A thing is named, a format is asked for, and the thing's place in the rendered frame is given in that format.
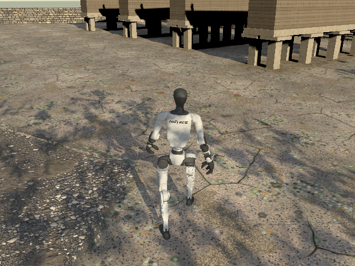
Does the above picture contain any right robot hand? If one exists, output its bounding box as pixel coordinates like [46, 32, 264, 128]
[201, 160, 214, 175]

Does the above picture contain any robot left upper arm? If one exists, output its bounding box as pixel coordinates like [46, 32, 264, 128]
[151, 111, 168, 140]

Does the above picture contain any robot right upper arm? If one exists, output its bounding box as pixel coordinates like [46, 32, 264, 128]
[191, 113, 205, 145]

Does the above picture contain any humanoid robot torso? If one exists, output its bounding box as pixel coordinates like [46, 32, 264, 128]
[166, 109, 192, 166]

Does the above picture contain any right robot forearm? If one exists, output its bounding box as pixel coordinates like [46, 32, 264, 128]
[200, 137, 212, 162]

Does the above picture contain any left robot hand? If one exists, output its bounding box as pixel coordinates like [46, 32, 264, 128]
[146, 145, 159, 154]

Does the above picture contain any left robot forearm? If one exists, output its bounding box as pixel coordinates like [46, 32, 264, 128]
[146, 132, 156, 147]

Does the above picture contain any right robot shin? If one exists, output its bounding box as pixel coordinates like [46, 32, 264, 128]
[187, 166, 195, 199]

